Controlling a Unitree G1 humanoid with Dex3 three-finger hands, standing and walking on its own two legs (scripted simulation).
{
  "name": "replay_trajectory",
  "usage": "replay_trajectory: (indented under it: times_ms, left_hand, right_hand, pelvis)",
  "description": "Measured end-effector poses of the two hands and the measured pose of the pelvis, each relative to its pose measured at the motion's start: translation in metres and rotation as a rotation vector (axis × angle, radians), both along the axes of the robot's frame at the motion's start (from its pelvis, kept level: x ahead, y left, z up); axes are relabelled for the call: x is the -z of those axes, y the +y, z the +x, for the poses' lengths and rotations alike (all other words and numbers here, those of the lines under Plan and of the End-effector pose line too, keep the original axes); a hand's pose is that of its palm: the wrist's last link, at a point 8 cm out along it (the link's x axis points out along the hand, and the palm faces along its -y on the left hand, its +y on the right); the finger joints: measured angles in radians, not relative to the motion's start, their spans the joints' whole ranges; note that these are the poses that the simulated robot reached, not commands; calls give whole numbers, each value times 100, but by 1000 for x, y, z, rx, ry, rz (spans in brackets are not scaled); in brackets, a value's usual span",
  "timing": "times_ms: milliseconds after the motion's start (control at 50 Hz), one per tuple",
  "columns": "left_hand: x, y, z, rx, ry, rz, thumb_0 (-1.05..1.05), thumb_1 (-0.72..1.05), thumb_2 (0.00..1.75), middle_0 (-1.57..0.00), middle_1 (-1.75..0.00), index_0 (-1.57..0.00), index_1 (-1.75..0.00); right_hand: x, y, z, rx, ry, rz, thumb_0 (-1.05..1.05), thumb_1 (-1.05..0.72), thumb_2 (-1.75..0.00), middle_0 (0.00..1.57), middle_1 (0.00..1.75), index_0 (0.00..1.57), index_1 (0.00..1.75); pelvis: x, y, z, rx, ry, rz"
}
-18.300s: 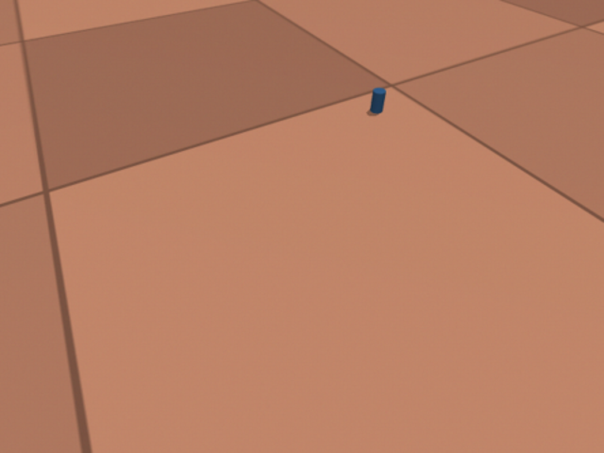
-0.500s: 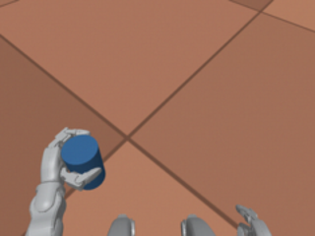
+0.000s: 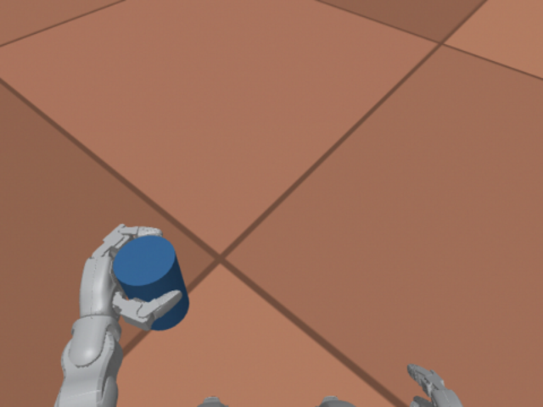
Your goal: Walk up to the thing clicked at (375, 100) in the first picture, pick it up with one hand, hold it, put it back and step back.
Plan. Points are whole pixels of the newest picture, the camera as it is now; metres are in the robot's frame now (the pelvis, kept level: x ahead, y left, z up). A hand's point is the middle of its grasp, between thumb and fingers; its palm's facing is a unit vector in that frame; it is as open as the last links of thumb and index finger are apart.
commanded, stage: lift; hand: left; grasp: from the side
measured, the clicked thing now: (155, 285) +0.32 +0.17 -0.01
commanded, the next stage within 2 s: hold in 0.18 s
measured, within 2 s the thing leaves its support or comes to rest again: neither
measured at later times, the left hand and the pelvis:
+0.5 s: hand (145, 268) +0.32 +0.18 +0.04, palm faces +0.09 -1.00 -0.02, open 11.0 cm; pelvis +0.01 +0.00 +0.01, yaw +0 degrees
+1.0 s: hand (143, 270) +0.31 +0.17 +0.05, palm faces +0.09 -1.00 -0.04, open 11.0 cm; pelvis +0.00 +0.00 +0.02, yaw +0 degrees
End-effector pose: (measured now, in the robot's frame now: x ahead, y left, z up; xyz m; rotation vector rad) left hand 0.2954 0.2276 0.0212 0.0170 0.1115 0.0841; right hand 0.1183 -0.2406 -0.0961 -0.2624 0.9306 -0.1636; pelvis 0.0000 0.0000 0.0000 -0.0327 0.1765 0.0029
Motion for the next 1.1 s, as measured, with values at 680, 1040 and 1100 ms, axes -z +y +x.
replay_trajectory:
  times_ms: [680,1040,1100]
  left_hand:
    - [-27,-1,2,1,-21,12,0,-49,109,-65,-101,-64,-101]
    - [-33,-3,-8,-7,-25,12,0,-48,109,-64,-101,-64,-101]
    - [-34,-4,-10,-9,-28,11,0,-48,109,-64,-101,-64,-101]
  right_hand:
    - [-17,5,3,13,-2,19,1,-91,-91,20,30,20,30]
    - [-22,4,-1,7,-20,26,1,-91,-91,20,30,20,30]
    - [-22,4,-2,5,-20,25,1,-91,-91,20,30,20,30]
  pelvis:
    - [-17,3,8,2,-68,3]
    - [-22,2,3,0,-94,6]
    - [-22,2,2,-2,-96,6]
